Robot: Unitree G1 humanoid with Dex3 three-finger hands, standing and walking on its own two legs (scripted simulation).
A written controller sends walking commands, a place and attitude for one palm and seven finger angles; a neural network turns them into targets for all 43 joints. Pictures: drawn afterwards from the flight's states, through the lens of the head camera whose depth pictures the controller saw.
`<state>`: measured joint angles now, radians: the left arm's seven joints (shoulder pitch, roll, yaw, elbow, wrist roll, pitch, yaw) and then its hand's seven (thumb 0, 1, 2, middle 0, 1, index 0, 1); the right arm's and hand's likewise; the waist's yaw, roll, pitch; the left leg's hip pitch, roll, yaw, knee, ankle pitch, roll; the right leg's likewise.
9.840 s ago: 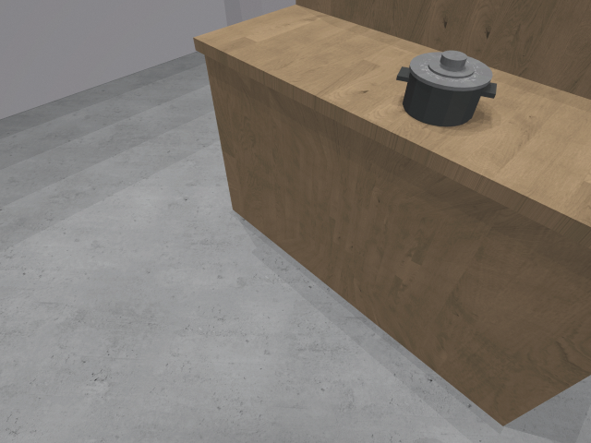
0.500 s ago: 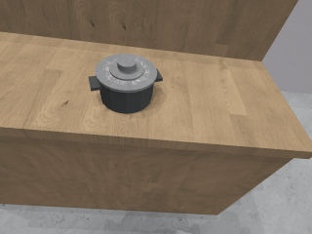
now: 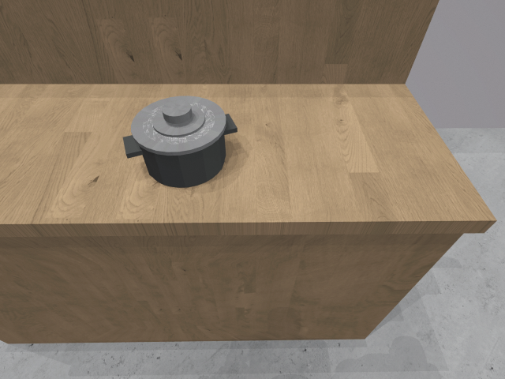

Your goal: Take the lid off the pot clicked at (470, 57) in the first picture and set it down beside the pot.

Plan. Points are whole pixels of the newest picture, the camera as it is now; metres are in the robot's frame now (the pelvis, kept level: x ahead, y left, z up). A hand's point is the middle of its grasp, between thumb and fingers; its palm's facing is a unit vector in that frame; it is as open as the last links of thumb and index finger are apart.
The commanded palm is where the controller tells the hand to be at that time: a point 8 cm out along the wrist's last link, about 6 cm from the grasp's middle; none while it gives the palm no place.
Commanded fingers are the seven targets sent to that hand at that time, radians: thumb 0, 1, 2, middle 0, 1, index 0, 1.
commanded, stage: come to a stop and stand still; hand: left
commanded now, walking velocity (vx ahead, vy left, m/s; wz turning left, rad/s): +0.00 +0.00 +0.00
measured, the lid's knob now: (177, 111) +0.53 +0.16 +0.16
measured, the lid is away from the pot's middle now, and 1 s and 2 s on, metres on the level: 0.00 0.00 0.00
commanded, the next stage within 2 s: look again from close up in 0.30 s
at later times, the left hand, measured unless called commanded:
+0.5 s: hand out of the picture -0.02 +0.15 -0.18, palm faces +0.04 -0.99 -0.16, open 7.3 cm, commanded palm none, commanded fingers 0.00 0.90 0.90 -0.20 -0.30 -0.20 -0.30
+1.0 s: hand out of the picture +0.02 +0.23 -0.18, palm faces +0.00 -0.98 -0.21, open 7.3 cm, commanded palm none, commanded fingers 0.00 0.90 0.90 -0.20 -0.30 -0.20 -0.30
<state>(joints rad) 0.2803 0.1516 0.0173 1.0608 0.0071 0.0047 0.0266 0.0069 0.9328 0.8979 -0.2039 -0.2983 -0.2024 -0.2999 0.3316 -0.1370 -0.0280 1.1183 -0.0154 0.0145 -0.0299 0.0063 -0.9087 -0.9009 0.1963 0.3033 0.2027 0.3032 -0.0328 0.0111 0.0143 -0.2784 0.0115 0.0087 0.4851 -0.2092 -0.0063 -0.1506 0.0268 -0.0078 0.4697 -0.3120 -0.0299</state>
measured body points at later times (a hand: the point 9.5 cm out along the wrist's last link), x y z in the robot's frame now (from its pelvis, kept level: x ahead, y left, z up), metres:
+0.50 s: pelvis +0.01 +0.00 +0.00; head +0.02 +0.00 +0.45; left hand -0.02 +0.20 -0.16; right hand +0.02 -0.23 -0.16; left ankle +0.03 +0.12 -0.73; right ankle -0.04 -0.10 -0.74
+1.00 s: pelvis +0.01 +0.04 +0.00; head +0.03 +0.05 +0.45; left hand +0.02 +0.28 -0.16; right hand +0.05 -0.19 -0.15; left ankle +0.02 +0.11 -0.74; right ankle -0.04 -0.10 -0.74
